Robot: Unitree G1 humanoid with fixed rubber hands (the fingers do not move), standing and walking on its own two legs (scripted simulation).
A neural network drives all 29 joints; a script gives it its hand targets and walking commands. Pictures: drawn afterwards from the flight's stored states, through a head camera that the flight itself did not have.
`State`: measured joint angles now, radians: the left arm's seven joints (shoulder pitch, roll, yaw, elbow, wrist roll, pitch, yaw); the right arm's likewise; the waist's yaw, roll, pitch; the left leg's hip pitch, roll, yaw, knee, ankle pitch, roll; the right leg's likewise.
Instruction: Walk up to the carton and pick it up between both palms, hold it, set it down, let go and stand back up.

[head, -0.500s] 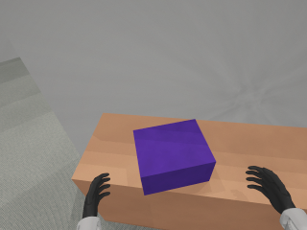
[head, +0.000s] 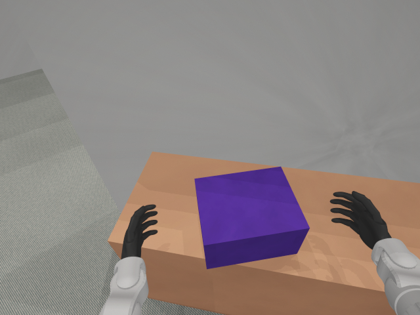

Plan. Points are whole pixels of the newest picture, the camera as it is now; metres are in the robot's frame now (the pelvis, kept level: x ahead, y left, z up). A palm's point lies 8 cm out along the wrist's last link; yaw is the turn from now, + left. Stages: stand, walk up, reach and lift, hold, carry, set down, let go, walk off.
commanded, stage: reach and lift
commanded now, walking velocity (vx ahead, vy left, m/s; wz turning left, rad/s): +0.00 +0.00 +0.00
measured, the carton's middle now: (245, 215) +0.42 -0.01 -0.14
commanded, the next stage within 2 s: none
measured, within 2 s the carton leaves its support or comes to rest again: neither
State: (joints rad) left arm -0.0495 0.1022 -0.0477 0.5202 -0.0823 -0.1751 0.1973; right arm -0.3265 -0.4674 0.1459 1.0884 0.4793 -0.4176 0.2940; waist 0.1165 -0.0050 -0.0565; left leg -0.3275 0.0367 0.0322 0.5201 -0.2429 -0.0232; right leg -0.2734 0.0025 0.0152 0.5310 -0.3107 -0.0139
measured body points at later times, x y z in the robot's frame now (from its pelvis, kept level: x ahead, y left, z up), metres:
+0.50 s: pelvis +0.00 +0.01 +0.00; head +0.04 +0.01 +0.45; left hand +0.31 +0.23 +0.03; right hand +0.42 -0.22 +0.04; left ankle +0.01 +0.13 -0.73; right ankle -0.02 -0.12 -0.73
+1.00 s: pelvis +0.00 +0.01 +0.00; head +0.07 +0.00 +0.45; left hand +0.36 +0.25 +0.05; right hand +0.48 -0.19 +0.07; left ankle +0.01 +0.13 -0.73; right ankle -0.02 -0.12 -0.73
